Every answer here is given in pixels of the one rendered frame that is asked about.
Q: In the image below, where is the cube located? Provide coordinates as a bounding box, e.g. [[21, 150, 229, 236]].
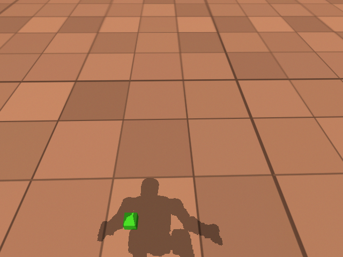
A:
[[123, 213, 138, 230]]

